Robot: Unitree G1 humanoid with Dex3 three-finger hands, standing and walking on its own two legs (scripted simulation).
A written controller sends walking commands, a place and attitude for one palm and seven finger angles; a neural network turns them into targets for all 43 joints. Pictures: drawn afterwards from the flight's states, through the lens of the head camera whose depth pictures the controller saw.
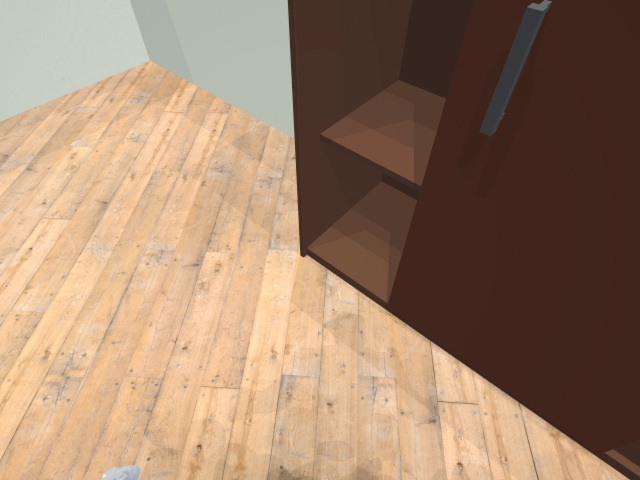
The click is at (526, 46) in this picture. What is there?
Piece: wardrobe's sliding door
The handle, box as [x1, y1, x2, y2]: [479, 0, 551, 136]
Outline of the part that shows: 551,1 544,0 539,4 532,3 526,8 479,131 490,136 495,131 504,113 504,108 542,18 548,9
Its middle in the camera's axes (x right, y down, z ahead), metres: +0.30 -0.26 +0.60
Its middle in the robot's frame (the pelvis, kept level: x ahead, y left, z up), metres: +0.67 -0.25 +0.18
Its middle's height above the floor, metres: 0.95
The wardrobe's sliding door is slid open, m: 0.39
